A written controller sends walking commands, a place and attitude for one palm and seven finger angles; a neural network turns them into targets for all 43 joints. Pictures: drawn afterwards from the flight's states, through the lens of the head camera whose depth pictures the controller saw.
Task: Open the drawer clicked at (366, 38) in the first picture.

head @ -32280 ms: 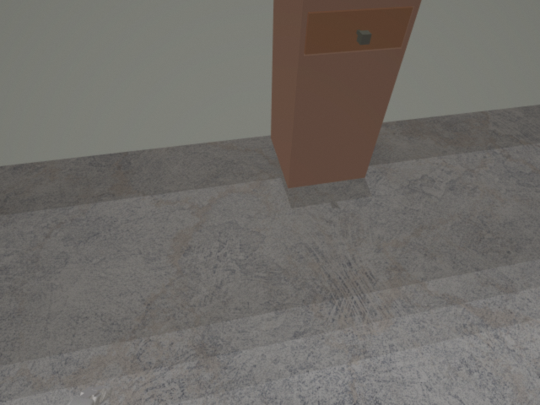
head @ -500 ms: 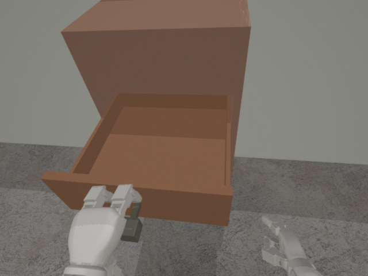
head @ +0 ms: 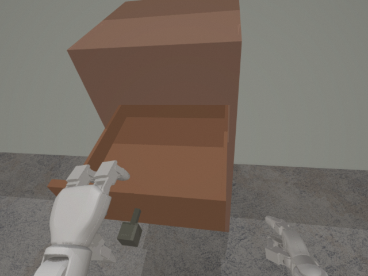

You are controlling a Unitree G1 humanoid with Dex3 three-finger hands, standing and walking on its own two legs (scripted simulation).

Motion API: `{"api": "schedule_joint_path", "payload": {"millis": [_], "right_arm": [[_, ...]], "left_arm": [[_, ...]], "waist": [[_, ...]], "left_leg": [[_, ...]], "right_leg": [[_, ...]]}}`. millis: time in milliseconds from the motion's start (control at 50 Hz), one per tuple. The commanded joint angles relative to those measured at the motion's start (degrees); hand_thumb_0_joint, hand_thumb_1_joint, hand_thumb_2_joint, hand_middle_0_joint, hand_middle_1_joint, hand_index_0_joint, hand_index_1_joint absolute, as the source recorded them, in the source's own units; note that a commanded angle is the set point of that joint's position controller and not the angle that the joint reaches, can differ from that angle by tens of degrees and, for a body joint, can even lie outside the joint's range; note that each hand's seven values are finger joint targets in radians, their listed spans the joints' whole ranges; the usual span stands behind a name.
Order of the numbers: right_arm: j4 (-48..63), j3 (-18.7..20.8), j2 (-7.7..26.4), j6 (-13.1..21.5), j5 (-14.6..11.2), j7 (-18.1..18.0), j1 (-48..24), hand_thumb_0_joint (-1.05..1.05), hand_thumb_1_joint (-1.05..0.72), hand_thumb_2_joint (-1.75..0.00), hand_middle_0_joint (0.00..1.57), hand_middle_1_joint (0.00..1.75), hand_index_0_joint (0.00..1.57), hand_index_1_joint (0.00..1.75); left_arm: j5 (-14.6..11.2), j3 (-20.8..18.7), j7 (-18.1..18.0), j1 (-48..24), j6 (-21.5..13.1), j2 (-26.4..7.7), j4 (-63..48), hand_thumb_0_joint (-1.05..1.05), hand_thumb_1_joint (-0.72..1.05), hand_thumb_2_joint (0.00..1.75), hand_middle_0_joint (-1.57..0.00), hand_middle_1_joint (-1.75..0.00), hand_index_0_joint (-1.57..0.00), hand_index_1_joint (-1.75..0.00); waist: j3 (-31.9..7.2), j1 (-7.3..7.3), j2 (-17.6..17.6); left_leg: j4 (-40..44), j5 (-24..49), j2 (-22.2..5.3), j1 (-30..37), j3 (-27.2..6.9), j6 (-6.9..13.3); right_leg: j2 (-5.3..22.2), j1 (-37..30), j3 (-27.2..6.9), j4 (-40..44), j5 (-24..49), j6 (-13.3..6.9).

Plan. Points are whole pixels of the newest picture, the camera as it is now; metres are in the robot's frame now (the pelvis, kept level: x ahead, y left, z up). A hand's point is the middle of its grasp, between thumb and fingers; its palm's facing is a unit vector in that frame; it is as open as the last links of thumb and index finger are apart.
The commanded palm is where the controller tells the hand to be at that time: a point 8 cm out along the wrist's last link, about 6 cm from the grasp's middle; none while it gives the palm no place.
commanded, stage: lift the hand off the handle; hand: left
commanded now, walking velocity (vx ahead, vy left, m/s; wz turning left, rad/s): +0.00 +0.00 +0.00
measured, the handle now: (132, 225) +0.21 +0.16 +0.02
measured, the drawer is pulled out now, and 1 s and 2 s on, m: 0.29 0.29 0.29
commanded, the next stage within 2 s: draw the hand back to the body in 0.42 s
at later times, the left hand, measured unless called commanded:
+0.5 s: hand (91, 201) +0.18 +0.17 +0.18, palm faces +0.31 -0.26 -0.91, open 13.9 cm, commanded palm +0.12 +0.17 +0.23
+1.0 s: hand (65, 210) +0.17 +0.22 +0.16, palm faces +0.19 -0.11 -0.98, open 13.8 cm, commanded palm +0.11 +0.22 +0.22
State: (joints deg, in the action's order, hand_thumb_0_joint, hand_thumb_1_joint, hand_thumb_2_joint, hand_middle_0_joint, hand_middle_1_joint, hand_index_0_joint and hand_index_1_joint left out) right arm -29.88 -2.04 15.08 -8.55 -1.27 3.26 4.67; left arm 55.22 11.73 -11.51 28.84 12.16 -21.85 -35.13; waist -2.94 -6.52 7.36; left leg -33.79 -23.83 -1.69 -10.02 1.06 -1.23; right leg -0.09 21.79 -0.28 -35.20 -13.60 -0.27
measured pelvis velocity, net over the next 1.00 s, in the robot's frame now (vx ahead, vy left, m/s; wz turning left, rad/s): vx -0.02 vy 0.00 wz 0.02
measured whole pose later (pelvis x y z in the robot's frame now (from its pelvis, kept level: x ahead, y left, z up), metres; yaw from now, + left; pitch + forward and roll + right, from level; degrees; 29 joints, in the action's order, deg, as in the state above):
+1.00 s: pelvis -0.02 +0.00 +0.01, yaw +1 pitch -3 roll +0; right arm -30.3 -2.2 17.7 -9.6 -2.4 0.8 5.1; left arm 47.8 0.2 -3.1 26.7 13.1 -29.3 -37.3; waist 0.0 -6.0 7.8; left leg -28.8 -20.0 -1.1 -5.7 0.4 -1.1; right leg 0.6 16.5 0.4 -29.3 -9.8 0.0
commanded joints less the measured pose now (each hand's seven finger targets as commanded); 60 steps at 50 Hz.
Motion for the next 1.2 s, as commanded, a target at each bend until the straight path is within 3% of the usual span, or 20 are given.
{"api": "schedule_joint_path", "payload": {"millis": [0,180,300,360,420,440,560,600,620,640,720,780,980,1000,1020,1100,1120,1140,1160,1180], "right_arm": [[11.3,1.82,4.4,2.81,-0.81,0.19,-12.95,0.0,-0.9,-0.9,0.2,0.3,0.2,0.3],[11.29,2.05,4.86,1.52,-0.82,0.63,-12.84,0.0,-0.9,-0.9,0.2,0.3,0.2,0.3],[12.27,2.25,5.64,0.68,-1.73,1.35,-15.05,0.0,-0.9,-0.9,0.2,0.3,0.2,0.3],[10.83,1.97,4.88,-0.21,-1.32,1.9,-13.55,0.0,-0.9,-0.9,0.2,0.3,0.2,0.3],[12.18,1.83,4.74,-0.42,-1.42,2.36,-13.75,0.0,-0.9,-0.9,0.2,0.3,0.2,0.3],[10.98,2.38,5.29,-1.09,-1.59,2.22,-14.14,0.0,-0.9,-0.9,0.2,0.3,0.2,0.3],[11.7,1.87,5.29,-0.55,-1.33,1.33,-14.03,0.0,-0.9,-0.9,0.2,0.3,0.2,0.3],[11.53,1.8,6.14,-0.2,-1.76,0.57,-14.82,0.0,-0.9,-0.9,0.2,0.3,0.2,0.3],[11.83,1.21,4.82,0.25,-1.26,0.62,-13.97,0.0,-0.9,-0.9,0.2,0.3,0.2,0.3],[10.36,1.87,5.35,-0.1,-1.37,0.42,-14.1,0.0,-0.9,-0.9,0.2,0.3,0.2,0.3],[11.0,1.62,5.27,1.16,-1.4,-0.01,-13.64,0.0,-0.9,-0.9,0.2,0.3,0.2,0.3],[10.24,2.16,6.14,1.05,-1.62,-0.75,-13.07,0.0,-0.9,-0.9,0.2,0.3,0.2,0.3],[10.37,1.73,6.68,2.76,-0.95,-2.94,-11.23,0.0,-0.9,-0.9,0.2,0.3,0.2,0.3],[10.41,1.64,7.15,3.15,-1.61,-3.26,-12.51,0.0,-0.9,-0.9,0.2,0.3,0.2,0.3],[10.79,1.03,6.24,3.33,-0.98,-3.07,-11.22,0.0,-0.9,-0.9,0.2,0.3,0.2,0.3],[9.83,1.52,7.14,3.31,-1.46,-3.93,-11.89,0.0,-0.9,-0.9,0.2,0.3,0.2,0.3],[13.36,1.76,-0.77,9.43,-1.29,-5.09,-8.89,0.0,-0.9,-0.9,0.2,0.3,0.2,0.3],[10.75,2.05,1.37,12.77,-0.43,-6.25,-5.78,0.0,-0.9,-0.9,0.2,0.3,0.2,0.3],[9.42,1.82,2.07,14.08,-0.27,-6.85,-6.38,0.0,-0.9,-0.9,0.2,0.3,0.2,0.3],[9.37,1.84,2.12,15.01,0.0,-7.74,-4.47,0.0,-0.9,-0.9,0.2,0.3,0.2,0.3]], "left_arm": [[-0.33,-7.93,-1.43,-3.28,-0.02,-8.48,-15.46,0.0,-0.5,0.3,-0.3,-1.2,-0.3,-1.2],[-1.69,-7.88,1.54,-8.23,1.05,-8.81,-18.29,0.0,-0.5,0.3,-0.3,-1.2,-0.3,-1.2],[-3.92,-8.02,3.0,-10.83,2.59,-8.79,-22.34,0.0,-0.5,0.3,-0.3,-1.2,-0.3,-1.2],[-4.16,-7.36,3.91,-8.21,2.75,-6.97,-16.21,0.0,-0.5,0.3,-0.3,-1.2,-0.3,-1.2],[-4.16,-6.97,4.19,-9.83,3.05,-6.15,-17.52,0.0,-0.5,0.3,-0.3,-1.2,-0.3,-1.2],[-4.63,-8.77,4.14,-12.27,2.97,-8.3,-16.13,0.0,-0.5,0.3,-0.3,-1.2,-0.3,-1.2],[-3.64,-10.12,3.1,-12.12,2.63,-9.71,-16.26,0.0,-0.5,0.3,-0.3,-1.2,-0.3,-1.2],[-4.03,-14.73,2.62,-13.72,2.95,-14.13,-17.19,0.0,-0.5,0.3,-0.3,-1.2,-0.3,-1.2],[-3.24,-12.98,2.87,-12.39,3.01,-11.94,-15.56,0.0,-0.5,0.3,-0.3,-1.2,-0.3,-1.2],[-3.84,-14.47,3.02,-14.3,2.76,-13.4,-14.47,0.0,-0.5,0.3,-0.3,-1.2,-0.3,-1.2],[-4.65,-13.94,4.51,-11.77,2.73,-12.04,-14.12,0.0,-0.5,0.3,-0.3,-1.2,-0.3,-1.2],[-6.08,-16.57,5.65,-9.7,2.17,-14.68,-12.69,0.0,-0.5,0.3,-0.3,-1.2,-0.3,-1.2],[-6.25,-20.72,5.72,-7.55,-1.17,-17.92,-13.77,0.0,-0.5,0.3,-0.3,-1.2,-0.3,-1.2],[-6.95,-23.38,5.65,-6.58,-0.96,-20.08,-13.84,0.0,-0.5,0.3,-0.3,-1.2,-0.3,-1.2],[-6.47,-21.04,6.11,-6.03,-1.08,-17.14,-13.63,0.0,-0.5,0.3,-0.3,-1.2,-0.3,-1.2],[-8.07,-24.61,6.84,-6.47,-1.38,-20.8,-11.74,0.0,-0.5,0.3,-0.3,-1.2,-0.3,-1.2],[-49.36,-21.03,7.11,-9.21,-9.67,3.21,-16.76,0.0,-0.47,0.32,-0.3,-1.18,-0.3,-1.18],[-50.52,-24.21,6.01,-1.17,-13.64,-3.41,-9.76,0.0,-0.43,0.33,-0.29,-1.15,-0.29,-1.15],[-51.3,-25.04,5.48,1.89,-14.85,-3.2,-8.61,0.0,-0.4,0.34,-0.29,-1.13,-0.29,-1.13],[-53.67,-28.52,4.61,-0.33,-17.0,-5.51,-14.55,0.0,-0.36,0.36,-0.29,-1.11,-0.29,-1.11]], "waist": [[-5.64,-0.65,-6.6],[-4.11,-0.82,-7.14],[-3.86,-0.67,-3.66],[-1.15,-0.86,-8.17],[-1.82,-1.13,-8.02],[-0.21,-0.04,-7.74],[-3.75,-1.3,-5.14],[-3.97,-0.79,-4.2],[-4.48,-1.58,-6.99],[-2.68,-0.33,-6.4],[-3.24,-0.97,-6.35],[-1.9,-0.32,-8.62],[-3.62,-0.45,-6.74],[-2.93,-0.11,-4.16],[-4.35,-0.8,-5.72],[-0.6,0.34,-5.26],[1.78,4.42,-16.13],[3.61,4.39,-18.98],[6.2,3.69,-14.16],[1.64,3.19,-11.54]], "left_leg": [[6.07,16.27,-0.22,-7.62,1.32,2.6],[9.0,16.53,-0.41,-6.23,1.37,2.83],[10.43,16.3,-1.66,-7.06,0.79,2.82],[10.97,16.5,-0.95,-7.36,1.46,2.61],[10.73,15.05,-0.86,-8.34,1.6,3.0],[11.53,13.41,-1.27,-8.27,1.73,2.81],[11.01,12.89,-0.38,-8.18,1.7,2.94],[10.96,10.21,-0.94,-8.86,1.49,2.84],[10.27,11.78,0.16,-8.38,1.61,2.88],[10.97,11.26,-0.03,-7.98,1.64,2.77],[10.46,12.23,0.68,-7.23,1.68,2.88],[10.69,12.1,0.68,-7.17,2.04,2.78],[10.89,12.38,0.77,-6.5,1.05,2.39],[10.83,11.66,-0.04,-6.36,0.78,2.14],[10.73,12.83,0.78,-6.45,0.98,2.31],[11.23,11.71,0.05,-6.13,0.48,2.02],[9.73,8.53,0.46,-3.98,-1.22,3.59],[10.17,5.15,-0.94,-3.22,-1.13,3.42],[11.05,3.39,-0.43,-4.43,-0.91,3.04],[10.82,5.77,-0.02,-3.42,-0.74,2.79]], "right_leg": [[0.24,-15.7,-2.67,6.32,7.1,-0.28],[0.57,-17.34,-1.01,7.58,6.08,0.08],[-0.05,-19.63,-0.18,6.17,8.32,-0.13],[0.13,-18.63,0.15,7.37,6.93,0.02],[0.41,-19.19,-0.18,7.17,5.48,-0.01],[0.1,-18.67,-0.75,8.01,4.17,0.06],[0.33,-20.82,-1.63,8.14,3.37,-0.01],[0.04,-21.19,-2.6,8.59,1.59,0.15],[0.82,-20.63,-2.34,9.04,0.44,0.09],[0.71,-19.6,-3.02,10.3,-0.21,0.0],[1.31,-19.19,-2.09,10.39,-0.15,0.17],[1.43,-18.65,-1.86,10.98,0.36,0.7],[1.92,-18.7,-0.91,11.01,1.45,0.6],[1.34,-17.92,-1.25,10.98,1.88,0.44],[2.03,-18.92,-0.2,10.41,1.8,0.49],[1.27,-16.59,-0.48,11.41,2.18,0.55],[0.2,-15.6,3.12,10.78,-0.52,0.09],[0.73,-13.98,2.78,11.23,-5.21,0.6],[0.38,-12.42,2.65,12.07,-6.31,0.28],[1.54,-14.49,2.8,12.29,-4.89,0.37]]}}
